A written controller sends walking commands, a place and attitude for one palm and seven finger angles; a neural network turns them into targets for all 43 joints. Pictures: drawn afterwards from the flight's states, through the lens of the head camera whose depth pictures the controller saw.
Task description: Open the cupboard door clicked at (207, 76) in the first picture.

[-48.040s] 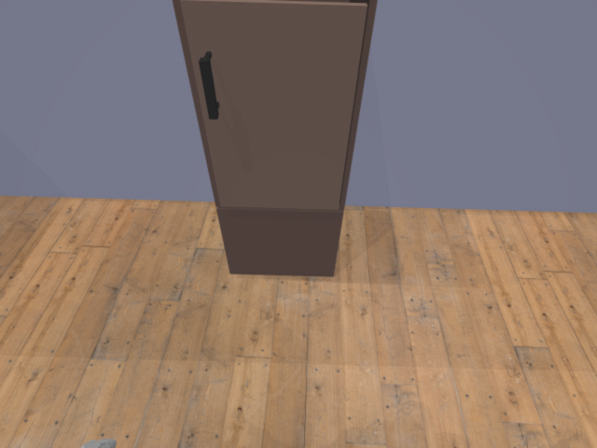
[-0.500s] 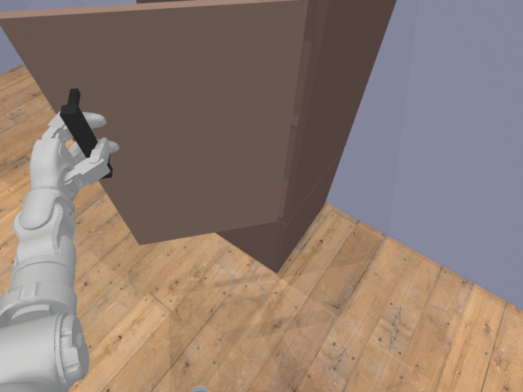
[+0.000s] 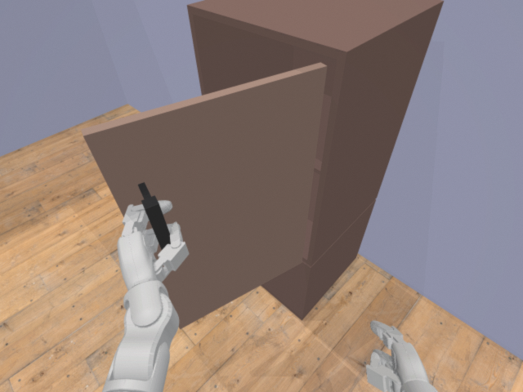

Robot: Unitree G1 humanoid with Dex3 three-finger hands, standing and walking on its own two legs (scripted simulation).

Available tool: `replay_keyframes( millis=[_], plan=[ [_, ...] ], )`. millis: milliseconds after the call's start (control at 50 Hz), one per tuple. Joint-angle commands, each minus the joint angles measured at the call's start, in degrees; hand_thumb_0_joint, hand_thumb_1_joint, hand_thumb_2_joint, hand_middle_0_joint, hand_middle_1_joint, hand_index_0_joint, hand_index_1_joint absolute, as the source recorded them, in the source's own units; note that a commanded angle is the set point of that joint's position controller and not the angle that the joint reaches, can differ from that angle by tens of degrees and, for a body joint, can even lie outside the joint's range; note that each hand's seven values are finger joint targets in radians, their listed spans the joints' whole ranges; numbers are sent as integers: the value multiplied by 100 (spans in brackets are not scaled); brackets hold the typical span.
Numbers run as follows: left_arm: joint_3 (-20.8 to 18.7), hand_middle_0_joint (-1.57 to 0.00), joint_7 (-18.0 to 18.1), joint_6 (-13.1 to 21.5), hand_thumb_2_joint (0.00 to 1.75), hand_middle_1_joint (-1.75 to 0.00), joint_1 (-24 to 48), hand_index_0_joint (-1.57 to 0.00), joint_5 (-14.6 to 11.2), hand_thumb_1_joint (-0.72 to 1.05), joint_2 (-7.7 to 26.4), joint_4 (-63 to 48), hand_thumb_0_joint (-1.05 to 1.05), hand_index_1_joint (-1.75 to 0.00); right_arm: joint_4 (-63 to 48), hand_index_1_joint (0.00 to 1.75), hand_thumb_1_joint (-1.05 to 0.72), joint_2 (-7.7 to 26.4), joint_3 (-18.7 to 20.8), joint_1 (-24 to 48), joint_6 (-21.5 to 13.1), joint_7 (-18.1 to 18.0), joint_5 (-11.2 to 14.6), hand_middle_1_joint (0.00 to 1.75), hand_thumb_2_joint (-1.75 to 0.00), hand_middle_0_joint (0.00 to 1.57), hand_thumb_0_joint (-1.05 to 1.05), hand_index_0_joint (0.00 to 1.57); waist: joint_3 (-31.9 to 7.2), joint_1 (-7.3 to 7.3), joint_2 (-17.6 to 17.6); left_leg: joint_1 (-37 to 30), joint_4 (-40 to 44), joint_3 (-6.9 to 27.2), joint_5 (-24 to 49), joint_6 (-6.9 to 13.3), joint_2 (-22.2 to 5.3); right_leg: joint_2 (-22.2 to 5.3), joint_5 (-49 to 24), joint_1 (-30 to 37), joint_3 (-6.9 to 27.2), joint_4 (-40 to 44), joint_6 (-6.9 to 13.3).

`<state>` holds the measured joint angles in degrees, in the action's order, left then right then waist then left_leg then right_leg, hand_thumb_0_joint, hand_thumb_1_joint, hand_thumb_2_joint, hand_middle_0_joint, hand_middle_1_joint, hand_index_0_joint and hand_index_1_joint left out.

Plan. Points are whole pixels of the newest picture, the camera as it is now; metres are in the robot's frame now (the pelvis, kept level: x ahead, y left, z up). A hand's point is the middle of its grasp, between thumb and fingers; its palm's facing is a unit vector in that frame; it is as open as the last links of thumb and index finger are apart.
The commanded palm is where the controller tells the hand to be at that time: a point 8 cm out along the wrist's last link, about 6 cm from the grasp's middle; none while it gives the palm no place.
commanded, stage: pull the door open along its arc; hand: left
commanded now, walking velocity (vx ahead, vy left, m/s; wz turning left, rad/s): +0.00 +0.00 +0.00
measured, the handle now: (158, 224) +0.35 +0.19 +0.09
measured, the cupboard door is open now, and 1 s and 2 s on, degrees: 74 87 89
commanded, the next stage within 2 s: open thumb and fingers to let go in 0.26 s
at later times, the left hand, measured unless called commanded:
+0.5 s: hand (215, 277) +0.26 +0.08 +0.09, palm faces +0.42 -0.91 +0.02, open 6.1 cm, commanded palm +0.21 +0.12 +0.09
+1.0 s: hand (207, 275) +0.26 +0.09 +0.10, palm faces +0.39 -0.92 +0.02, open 13.8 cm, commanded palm +0.21 +0.13 +0.09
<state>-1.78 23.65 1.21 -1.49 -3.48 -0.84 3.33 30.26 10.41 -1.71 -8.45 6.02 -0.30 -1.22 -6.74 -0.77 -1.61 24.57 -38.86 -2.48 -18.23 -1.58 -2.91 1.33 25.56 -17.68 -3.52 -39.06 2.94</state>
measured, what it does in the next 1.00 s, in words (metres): stands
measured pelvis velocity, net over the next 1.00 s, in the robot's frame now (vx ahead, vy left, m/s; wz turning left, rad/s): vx -0.02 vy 0.00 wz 0.04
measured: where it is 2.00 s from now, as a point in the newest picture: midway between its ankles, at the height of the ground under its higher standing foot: outside the picture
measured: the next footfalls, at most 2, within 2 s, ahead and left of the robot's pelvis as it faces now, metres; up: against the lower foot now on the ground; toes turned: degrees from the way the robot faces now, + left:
none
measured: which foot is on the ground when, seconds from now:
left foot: down 0.00-1.00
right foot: down 0.00-1.00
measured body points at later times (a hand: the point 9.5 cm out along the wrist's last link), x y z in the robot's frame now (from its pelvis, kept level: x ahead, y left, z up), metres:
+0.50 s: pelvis -0.01 -0.02 +0.00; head -0.02 -0.05 +0.45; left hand +0.23 +0.12 +0.10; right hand +0.16 -0.24 -0.11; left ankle +0.02 +0.14 -0.72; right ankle -0.06 -0.08 -0.72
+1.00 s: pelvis -0.02 +0.00 +0.00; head -0.04 -0.01 +0.44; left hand +0.23 +0.14 +0.10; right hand +0.17 -0.20 -0.09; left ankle +0.02 +0.14 -0.72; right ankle -0.06 -0.08 -0.72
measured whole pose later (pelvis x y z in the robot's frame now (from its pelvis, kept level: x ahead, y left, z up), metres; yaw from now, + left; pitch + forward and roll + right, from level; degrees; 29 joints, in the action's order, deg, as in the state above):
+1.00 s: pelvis -0.02 +0.00 +0.00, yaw +2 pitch +1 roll +0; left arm 13.4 31.6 1.1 -6.3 2.2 -5.1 -1.9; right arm 32.9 10.5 -1.0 -8.7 6.5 -0.4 -2.5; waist -3.8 0.4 -2.4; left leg 24.8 -41.6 -0.3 -17.8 -1.2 -1.9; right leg 0.6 25.9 -16.9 -5.6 -41.6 2.9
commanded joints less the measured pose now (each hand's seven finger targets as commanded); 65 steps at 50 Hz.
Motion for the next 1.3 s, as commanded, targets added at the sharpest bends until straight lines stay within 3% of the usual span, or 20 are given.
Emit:
replay_keyframes(
  millis=[0,120,240,300,340,400,520,560,620,740,780,860,940,1040,1080,1140,1180,1240,1260,1280],
  plan=[
    [-185,-40,171,425,90,-135,427,-40,171,90,498,-1701,0,-135,-738,30,-90,620,251,322,-132,-89,-64,30,-90,20,0,20,-777,156,302,-897,173,67,1675,234,290,-275,-3860,358,341,625,-389],
    [347,-40,166,573,90,-135,-304,-40,180,90,69,-2147,0,-135,-803,30,-90,578,260,444,-229,-78,-106,30,-90,20,0,20,-720,187,535,-914,140,122,1625,243,311,-363,-4162,451,412,633,-455],
    [1174,-40,430,609,90,-135,-775,-40,514,90,-453,-2470,0,-135,-856,30,-90,591,296,475,-369,17,-130,30,-90,20,0,20,-466,142,742,-851,-2,200,1430,282,321,-392,-3681,186,423,674,-426],
    [1460,-40,603,600,90,-135,-578,-40,733,90,-601,-2516,0,-135,-836,30,-90,579,301,504,-438,31,-153,30,-90,20,0,20,-470,95,786,-788,-106,247,1277,300,347,-430,-3317,-16,458,675,-403],
    [1273,-40,709,601,90,-135,188,-40,751,90,-356,-2365,0,-135,-676,30,-90,571,277,535,-438,-23,-151,30,-90,20,0,20,-297,-10,841,-733,-156,275,1068,303,353,-464,-2903,-234,550,814,-416],
    [1094,-38,725,603,81,-133,162,-38,540,69,-391,-2146,0,-133,-636,30,-90,523,257,649,-443,-94,-157,30,-90,20,0,20,-413,138,854,-726,-133,265,975,281,394,-511,-2677,-95,656,947,-427],
    [1358,-35,619,614,63,-128,138,-35,652,27,-587,-2034,0,-128,-637,30,-90,518,254,612,-415,-60,-141,30,-90,20,0,20,-456,116,726,-862,-44,284,1190,303,349,-442,-2982,-103,473,758,-388],
    [1373,-35,567,594,57,-127,186,-35,624,13,-586,-1980,0,-127,-652,30,-90,517,245,616,-403,-50,-132,30,-90,20,0,20,-405,91,840,-825,-26,293,1120,304,348,-460,-2913,-114,480,799,-413],
    [1370,-33,572,593,48,-124,291,-33,616,-8,-595,-2093,0,-124,-672,30,-90,503,238,635,-377,-50,-130,30,-90,20,0,20,-509,120,645,-896,-27,280,1161,298,350,-423,-2852,-98,435,757,-370],
    [1414,-30,650,507,30,-120,323,-30,652,-50,-646,-1991,0,-120,-700,30,-90,494,226,695,-330,-33,-121,30,-90,20,0,20,-464,152,669,-878,-29,304,1121,292,333,-353,-2504,-179,346,736,-306],
    [1442,-30,679,469,30,-120,463,-30,643,-50,-674,-1977,0,-120,-704,30,-90,496,211,731,-301,-36,-117,30,-90,20,0,20,-415,107,624,-882,-30,289,1099,293,325,-331,-2380,-254,294,717,-287],
    [1416,-27,774,389,30,-100,651,-27,650,-50,-681,-1842,0,-100,-688,30,-90,495,203,770,-276,-46,-137,30,-90,20,0,20,-412,132,654,-875,-29,310,1015,292,323,-294,-2025,-343,255,733,-247],
    [1491,-23,841,326,30,-80,740,-23,692,-50,-774,-1836,0,-80,-687,30,-90,494,216,787,-249,-32,-144,30,-90,20,0,20,-511,179,432,-919,-31,316,1052,271,300,-229,-1804,-366,181,667,-162],
    [1645,-19,913,244,30,-55,888,-19,747,-50,-942,-1741,0,-55,-687,30,-90,495,229,771,-253,3,-136,30,-90,20,0,20,-468,143,462,-935,-21,358,1048,263,245,-162,-1617,-496,67,587,-115],
    [1592,-18,943,222,30,-45,853,-18,723,-50,-909,-1830,0,-45,-716,30,-90,498,235,799,-249,6,-145,30,-90,20,0,20,-645,176,437,-948,-41,329,1089,265,255,-160,-1685,-451,80,551,-122],
    [1509,-15,969,170,30,-30,759,-15,697,-50,-853,-1796,0,-30,-700,30,-90,482,223,813,-247,7,-143,30,-90,20,0,20,-557,211,453,-932,-38,326,1064,250,249,-148,-1609,-433,59,606,-108],
    [1564,-15,991,147,30,-30,984,-15,677,-50,-940,-1739,0,-30,-689,30,-90,482,211,868,-250,2,-140,30,-90,20,0,20,-435,140,556,-903,-41,339,929,252,242,-153,-1403,-564,56,640,-128],
    [1473,-15,1034,136,30,-30,1019,-15,695,-50,-859,-1700,0,-30,-647,30,-90,480,211,878,-266,3,-145,30,-90,20,0,20,-432,192,485,-920,-37,342,870,246,251,-148,-1198,-572,83,706,-108],
    [1595,-15,1029,118,30,-30,1055,-15,703,-50,-981,-1634,0,-30,-643,30,-90,476,203,912,-262,13,-141,30,-90,20,0,20,-368,162,445,-898,-24,349,787,241,254,-157,-1080,-632,73,707,-104],
    [2697,-15,-166,424,30,-30,1123,-15,1159,-50,-475,-1602,0,-30,-481,30,-90,705,201,420,-224,88,-107,30,-90,20,0,20,12,-390,807,-954,99,426,939,316,268,-150,-1538,-901,250,556,-161]
  ],
)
